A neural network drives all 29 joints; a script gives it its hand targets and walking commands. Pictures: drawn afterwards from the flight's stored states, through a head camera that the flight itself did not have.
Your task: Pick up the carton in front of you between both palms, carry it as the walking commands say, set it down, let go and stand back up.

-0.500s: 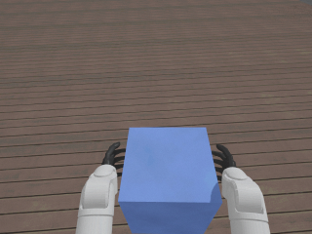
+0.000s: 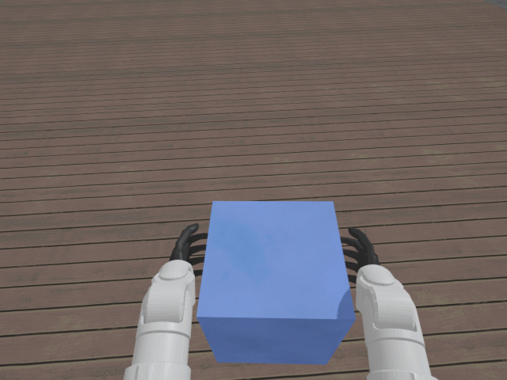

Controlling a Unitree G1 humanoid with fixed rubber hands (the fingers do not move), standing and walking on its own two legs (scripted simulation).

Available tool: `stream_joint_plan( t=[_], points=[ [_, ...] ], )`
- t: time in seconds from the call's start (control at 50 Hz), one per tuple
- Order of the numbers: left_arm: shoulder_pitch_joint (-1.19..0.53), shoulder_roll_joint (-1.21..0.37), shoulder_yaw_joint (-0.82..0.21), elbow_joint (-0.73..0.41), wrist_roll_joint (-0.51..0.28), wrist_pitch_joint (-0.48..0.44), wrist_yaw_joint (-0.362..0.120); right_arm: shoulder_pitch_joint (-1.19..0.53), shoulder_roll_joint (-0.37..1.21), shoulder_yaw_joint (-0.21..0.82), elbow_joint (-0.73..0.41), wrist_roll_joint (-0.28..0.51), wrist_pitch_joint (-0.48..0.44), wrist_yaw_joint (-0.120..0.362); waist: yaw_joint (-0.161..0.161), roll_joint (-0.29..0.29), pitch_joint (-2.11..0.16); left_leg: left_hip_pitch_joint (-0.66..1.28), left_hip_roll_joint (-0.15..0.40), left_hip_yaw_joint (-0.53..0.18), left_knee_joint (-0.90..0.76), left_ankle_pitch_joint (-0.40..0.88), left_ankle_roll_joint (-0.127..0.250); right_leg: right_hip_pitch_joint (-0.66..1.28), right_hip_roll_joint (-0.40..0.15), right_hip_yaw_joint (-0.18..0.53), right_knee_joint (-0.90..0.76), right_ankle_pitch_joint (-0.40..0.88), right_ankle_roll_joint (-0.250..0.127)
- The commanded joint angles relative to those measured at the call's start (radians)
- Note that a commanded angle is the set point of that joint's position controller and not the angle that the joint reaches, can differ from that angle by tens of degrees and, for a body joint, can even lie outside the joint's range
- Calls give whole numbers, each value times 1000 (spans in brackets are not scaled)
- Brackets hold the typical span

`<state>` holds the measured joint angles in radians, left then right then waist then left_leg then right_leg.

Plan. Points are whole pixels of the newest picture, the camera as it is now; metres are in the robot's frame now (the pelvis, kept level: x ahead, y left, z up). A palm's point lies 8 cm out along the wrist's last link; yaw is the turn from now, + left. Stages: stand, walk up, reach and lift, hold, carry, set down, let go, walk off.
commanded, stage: carry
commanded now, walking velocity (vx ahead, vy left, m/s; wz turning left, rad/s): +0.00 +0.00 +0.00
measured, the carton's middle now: (271, 286) +0.31 +0.00 -0.04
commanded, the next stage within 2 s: hold in 0.84 s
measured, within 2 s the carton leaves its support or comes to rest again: neither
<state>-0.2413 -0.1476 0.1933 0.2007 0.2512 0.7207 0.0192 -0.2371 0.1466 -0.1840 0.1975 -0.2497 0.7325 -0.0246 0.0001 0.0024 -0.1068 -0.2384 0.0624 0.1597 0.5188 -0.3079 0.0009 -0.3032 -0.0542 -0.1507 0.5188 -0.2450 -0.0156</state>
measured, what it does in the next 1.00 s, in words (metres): stands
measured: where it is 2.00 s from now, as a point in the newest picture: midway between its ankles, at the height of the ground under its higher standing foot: outside the picture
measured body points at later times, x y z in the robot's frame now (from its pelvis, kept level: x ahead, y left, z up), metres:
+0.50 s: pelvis -0.02 +0.01 +0.00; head -0.04 +0.01 +0.45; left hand +0.29 +0.16 +0.04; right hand +0.29 -0.14 +0.03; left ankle -0.02 +0.11 -0.74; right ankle +0.02 -0.11 -0.74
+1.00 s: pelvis -0.03 +0.01 +0.01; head -0.05 +0.01 +0.46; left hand +0.27 +0.17 +0.04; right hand +0.28 -0.13 +0.04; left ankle -0.02 +0.11 -0.74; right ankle +0.02 -0.12 -0.74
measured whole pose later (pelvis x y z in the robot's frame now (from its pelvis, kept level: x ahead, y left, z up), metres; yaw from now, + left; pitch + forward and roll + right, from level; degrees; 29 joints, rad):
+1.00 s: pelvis -0.03 +0.01 +0.01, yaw +3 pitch -6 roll +0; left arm -0.25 -0.15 0.19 0.22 0.27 0.72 0.01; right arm -0.22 0.14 -0.18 0.18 -0.26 0.74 -0.02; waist 0.00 0.00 0.03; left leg -0.09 0.00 0.06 0.41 -0.22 0.02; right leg -0.14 -0.02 0.01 0.40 -0.17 0.02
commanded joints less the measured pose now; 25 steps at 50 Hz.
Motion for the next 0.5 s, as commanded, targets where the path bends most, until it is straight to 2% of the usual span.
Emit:
stream_joint_plan(
  t=[0.0, 0.48],
  points=[
    [-431, -898, -535, -42, -239, -21, -227, -461, 893, 535, -64, 244, -33, 228, 1, -2, -213, 37, 102, -98, -81, 190, 13, 102, -108, 108, -66, 228, -8],
    [-437, -905, -548, -56, -247, -20, -227, -464, 900, 545, -76, 253, -33, 229, 1, 0, -229, 21, 101, -106, -87, 182, 22, 99, -107, 106, -67, 204, -2]
  ],
)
